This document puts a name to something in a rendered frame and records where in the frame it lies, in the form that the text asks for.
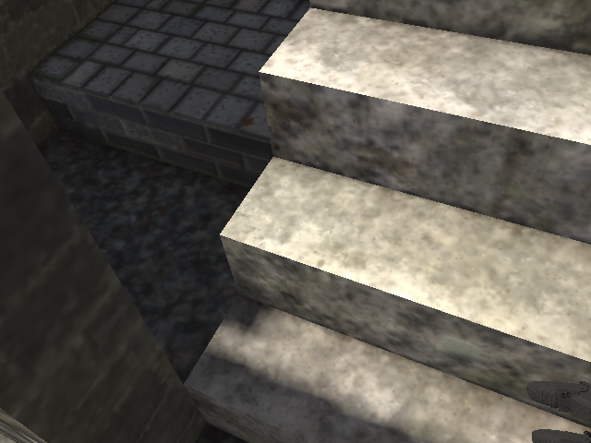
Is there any robot right hand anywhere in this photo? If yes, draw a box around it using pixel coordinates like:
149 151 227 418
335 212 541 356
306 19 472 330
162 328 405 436
526 380 591 443

